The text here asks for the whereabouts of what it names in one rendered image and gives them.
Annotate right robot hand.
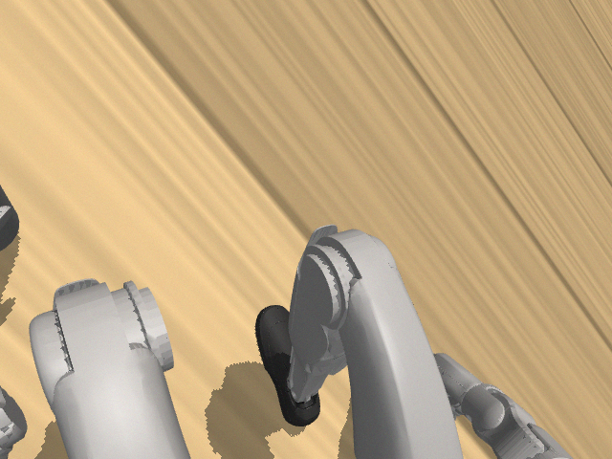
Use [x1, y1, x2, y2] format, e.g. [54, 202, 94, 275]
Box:
[433, 353, 483, 421]

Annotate right robot foot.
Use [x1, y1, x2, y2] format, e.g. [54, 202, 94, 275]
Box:
[255, 305, 320, 426]

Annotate right robot arm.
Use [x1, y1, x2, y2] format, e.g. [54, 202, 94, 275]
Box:
[461, 383, 574, 459]

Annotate left robot arm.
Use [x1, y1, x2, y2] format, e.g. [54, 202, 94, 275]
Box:
[0, 386, 27, 459]

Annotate bottle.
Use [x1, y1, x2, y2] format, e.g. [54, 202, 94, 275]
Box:
[0, 186, 19, 251]

